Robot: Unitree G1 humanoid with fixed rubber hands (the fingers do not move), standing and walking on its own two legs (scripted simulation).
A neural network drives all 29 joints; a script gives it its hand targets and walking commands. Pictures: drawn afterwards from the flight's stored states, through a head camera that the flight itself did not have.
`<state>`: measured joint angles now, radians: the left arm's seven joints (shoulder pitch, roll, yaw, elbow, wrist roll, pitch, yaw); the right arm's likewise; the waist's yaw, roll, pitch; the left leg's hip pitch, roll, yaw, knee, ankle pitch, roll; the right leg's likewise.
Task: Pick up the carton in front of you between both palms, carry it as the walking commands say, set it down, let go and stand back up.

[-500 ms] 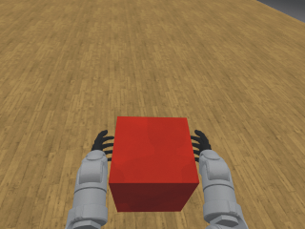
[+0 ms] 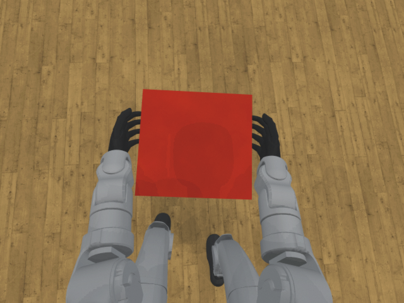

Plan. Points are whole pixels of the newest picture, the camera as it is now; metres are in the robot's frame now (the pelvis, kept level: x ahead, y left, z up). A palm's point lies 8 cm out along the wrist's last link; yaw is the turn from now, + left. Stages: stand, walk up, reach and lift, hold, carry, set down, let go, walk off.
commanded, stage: set down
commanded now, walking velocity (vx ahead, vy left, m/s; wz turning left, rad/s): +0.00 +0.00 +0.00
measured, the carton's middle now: (194, 153) +0.39 +0.03 -0.17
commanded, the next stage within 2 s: none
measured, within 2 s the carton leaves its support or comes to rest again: rests again in 1.76 s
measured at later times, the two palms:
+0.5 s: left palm (130, 142) +0.42 +0.19 -0.23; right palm (245, 146) +0.43 -0.11 -0.22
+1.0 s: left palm (138, 146) +0.45 +0.20 -0.38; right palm (230, 147) +0.47 -0.10 -0.37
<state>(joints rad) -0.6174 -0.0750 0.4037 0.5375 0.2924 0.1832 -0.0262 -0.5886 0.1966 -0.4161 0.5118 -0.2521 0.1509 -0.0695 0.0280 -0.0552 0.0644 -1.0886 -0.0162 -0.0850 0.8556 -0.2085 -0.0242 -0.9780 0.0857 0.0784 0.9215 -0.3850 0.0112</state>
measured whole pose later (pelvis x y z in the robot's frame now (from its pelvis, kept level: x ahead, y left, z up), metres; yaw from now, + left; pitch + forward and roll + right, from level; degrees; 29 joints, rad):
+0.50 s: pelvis -0.02 +0.01 -0.14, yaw -3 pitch +44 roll -4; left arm -0.87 -0.01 0.44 0.60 0.27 0.28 0.01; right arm -0.86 0.11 -0.47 0.62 -0.19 0.22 -0.08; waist 0.03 -0.06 -0.18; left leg -1.84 -0.06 -0.10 1.43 -0.36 -0.03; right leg -1.71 0.13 0.07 1.49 -0.56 0.05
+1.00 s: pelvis -0.05 +0.01 -0.25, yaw -6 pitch +47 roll -5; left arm -1.15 0.13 0.42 0.75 0.20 0.27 0.04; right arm -1.17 -0.01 -0.43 0.78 -0.13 0.22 -0.14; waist 0.07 -0.06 -0.01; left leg -2.22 -0.08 -0.12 1.81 -0.41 -0.06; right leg -2.09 0.19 0.05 1.89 -0.63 0.08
